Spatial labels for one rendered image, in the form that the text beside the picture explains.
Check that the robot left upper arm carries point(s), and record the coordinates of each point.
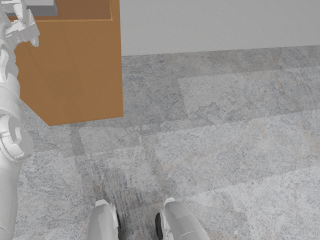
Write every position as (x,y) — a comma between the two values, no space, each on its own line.
(16,145)

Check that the cabinet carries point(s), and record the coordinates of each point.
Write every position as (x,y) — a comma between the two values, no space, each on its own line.
(75,73)

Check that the drawer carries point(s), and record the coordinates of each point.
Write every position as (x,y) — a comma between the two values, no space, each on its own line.
(78,10)

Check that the handle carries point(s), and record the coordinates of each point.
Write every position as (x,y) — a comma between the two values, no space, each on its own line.
(39,8)

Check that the right robot shin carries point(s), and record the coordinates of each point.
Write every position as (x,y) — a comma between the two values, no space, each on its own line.
(167,235)

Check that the left robot thigh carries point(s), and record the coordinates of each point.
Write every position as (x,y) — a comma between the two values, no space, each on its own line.
(103,222)

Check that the robot left hand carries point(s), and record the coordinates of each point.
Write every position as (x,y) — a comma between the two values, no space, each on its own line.
(22,30)

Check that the robot left forearm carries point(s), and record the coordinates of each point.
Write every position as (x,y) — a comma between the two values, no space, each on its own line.
(9,85)

